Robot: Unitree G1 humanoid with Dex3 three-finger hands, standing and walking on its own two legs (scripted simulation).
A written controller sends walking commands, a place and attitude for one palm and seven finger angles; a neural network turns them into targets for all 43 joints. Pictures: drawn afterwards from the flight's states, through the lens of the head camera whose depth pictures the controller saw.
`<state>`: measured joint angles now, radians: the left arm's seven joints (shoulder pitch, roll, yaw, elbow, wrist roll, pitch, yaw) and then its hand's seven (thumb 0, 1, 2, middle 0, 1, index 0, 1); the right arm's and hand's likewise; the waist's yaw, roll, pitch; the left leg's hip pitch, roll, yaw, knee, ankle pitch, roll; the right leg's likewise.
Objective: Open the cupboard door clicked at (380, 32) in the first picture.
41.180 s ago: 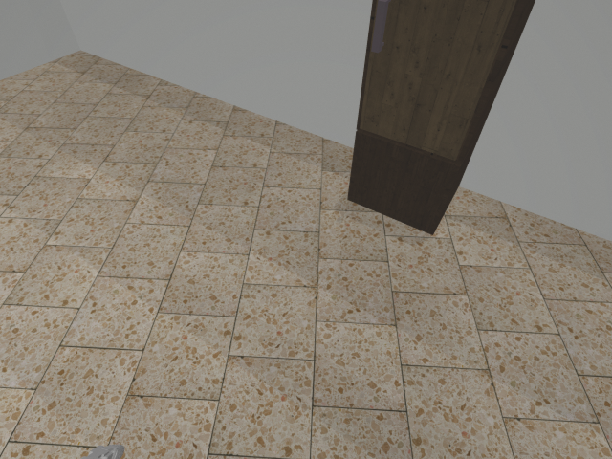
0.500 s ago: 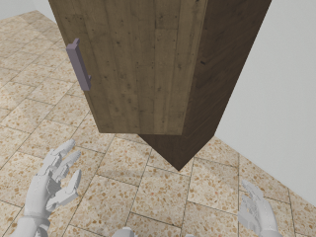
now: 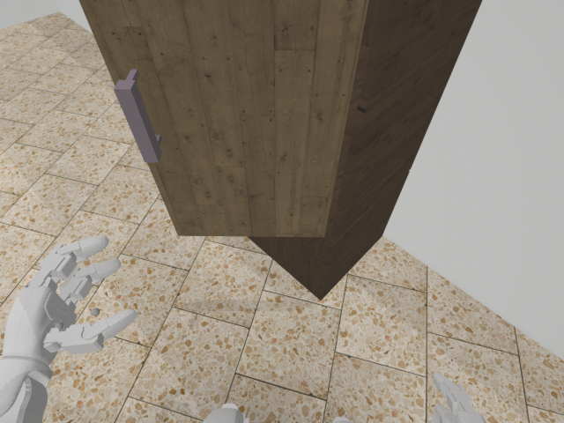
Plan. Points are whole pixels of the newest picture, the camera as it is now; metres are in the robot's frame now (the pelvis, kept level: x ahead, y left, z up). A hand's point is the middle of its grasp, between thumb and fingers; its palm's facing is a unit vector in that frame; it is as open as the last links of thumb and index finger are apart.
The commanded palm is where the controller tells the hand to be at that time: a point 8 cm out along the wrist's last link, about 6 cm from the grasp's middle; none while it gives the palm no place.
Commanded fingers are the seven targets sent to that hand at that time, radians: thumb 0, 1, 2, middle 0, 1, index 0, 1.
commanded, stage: raise the hand with hooked fingers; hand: left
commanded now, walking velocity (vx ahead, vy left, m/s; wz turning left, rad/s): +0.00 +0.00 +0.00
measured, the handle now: (143, 117) +0.57 +0.27 +0.11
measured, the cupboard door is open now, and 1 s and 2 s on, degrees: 44 44 44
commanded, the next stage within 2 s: move the hooked fingers beside the handle in 1.26 s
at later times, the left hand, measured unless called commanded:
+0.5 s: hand (49, 269) +0.28 +0.30 +0.10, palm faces +0.08 -1.00 -0.04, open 13.7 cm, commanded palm +0.25 +0.34 +0.11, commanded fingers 0.00 -0.50 0.30 -0.30 -1.20 -0.30 -1.20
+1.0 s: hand (61, 237) +0.31 +0.28 +0.13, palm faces +0.06 -1.00 -0.03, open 14.0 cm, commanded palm +0.27 +0.33 +0.13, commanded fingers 0.00 -0.50 0.30 -0.30 -1.20 -0.30 -1.20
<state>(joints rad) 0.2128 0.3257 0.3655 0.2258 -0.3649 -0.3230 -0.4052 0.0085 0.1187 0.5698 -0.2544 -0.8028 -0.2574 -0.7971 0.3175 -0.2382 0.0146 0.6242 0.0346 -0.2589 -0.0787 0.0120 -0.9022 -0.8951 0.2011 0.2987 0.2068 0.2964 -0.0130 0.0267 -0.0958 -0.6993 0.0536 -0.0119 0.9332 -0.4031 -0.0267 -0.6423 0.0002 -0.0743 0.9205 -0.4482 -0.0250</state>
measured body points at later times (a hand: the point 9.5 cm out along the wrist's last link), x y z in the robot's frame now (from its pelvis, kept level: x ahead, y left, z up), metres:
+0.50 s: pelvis +0.01 +0.03 +0.02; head +0.03 +0.04 +0.47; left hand +0.27 +0.35 +0.11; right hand +0.20 -0.19 -0.04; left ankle +0.03 +0.14 -0.69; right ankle +0.01 -0.10 -0.69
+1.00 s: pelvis +0.01 +0.01 +0.03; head +0.03 +0.01 +0.48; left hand +0.30 +0.34 +0.13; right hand +0.16 -0.24 -0.05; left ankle +0.03 +0.14 -0.69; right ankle +0.01 -0.10 -0.69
